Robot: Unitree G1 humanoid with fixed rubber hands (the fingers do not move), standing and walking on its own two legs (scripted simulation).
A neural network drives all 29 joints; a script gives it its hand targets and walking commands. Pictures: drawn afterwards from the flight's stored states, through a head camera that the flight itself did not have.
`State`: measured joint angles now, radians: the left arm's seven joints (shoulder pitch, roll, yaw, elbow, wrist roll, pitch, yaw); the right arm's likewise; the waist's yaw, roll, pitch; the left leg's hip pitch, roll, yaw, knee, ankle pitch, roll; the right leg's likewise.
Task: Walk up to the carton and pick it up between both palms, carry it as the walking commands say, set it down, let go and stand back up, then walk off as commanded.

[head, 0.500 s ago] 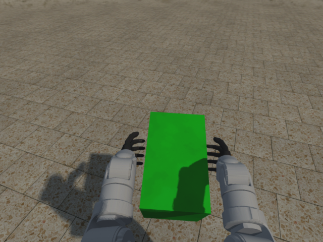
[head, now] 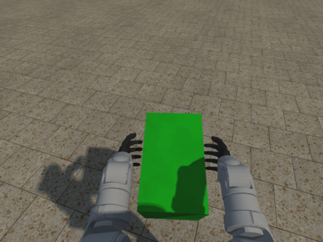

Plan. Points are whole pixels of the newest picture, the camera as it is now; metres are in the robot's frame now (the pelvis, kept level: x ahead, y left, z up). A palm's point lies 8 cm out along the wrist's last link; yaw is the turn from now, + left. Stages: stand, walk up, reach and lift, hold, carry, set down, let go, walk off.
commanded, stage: set down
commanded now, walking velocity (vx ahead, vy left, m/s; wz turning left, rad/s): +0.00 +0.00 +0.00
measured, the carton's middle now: (172, 167) +0.35 -0.01 -0.05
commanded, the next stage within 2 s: none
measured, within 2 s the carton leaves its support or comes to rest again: neither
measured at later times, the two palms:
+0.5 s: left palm (130, 171) +0.31 +0.12 -0.03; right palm (217, 174) +0.31 -0.14 -0.03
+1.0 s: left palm (135, 180) +0.34 +0.12 -0.12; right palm (209, 181) +0.34 -0.14 -0.13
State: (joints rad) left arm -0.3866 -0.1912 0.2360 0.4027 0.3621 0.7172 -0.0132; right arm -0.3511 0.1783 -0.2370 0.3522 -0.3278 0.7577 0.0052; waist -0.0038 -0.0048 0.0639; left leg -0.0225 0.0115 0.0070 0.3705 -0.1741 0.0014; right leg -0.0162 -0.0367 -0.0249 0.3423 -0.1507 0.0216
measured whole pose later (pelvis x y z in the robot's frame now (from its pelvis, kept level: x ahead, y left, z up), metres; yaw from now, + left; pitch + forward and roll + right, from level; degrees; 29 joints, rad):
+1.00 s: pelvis -0.05 -0.01 -0.08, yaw -1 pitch +22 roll +0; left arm -0.65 -0.28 0.53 0.49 0.42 0.28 0.03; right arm -0.64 0.27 -0.50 0.49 -0.43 0.29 -0.05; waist 0.02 0.00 0.00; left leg -1.05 0.03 -0.01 0.97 -0.30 -0.02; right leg -1.06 -0.02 -0.01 0.95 -0.28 0.01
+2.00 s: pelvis -0.06 -0.01 -0.23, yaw +2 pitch +43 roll +0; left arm -0.87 -0.20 0.50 0.56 0.31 0.25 0.15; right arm -0.88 0.14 -0.46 0.62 -0.30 0.27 -0.13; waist 0.00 0.01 -0.19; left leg -1.84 -0.03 -0.05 1.57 -0.48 -0.04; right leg -1.83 0.02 0.04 1.58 -0.49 0.03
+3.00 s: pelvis -0.08 -0.02 -0.35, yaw +2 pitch +45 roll +0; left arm -1.22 -0.04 0.48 0.68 0.23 0.27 0.14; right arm -1.26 -0.06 -0.38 0.78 -0.19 0.27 -0.12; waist 0.00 0.01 0.07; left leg -2.23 -0.06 -0.06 1.97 -0.52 -0.06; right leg -2.23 0.04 0.04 1.98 -0.54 0.04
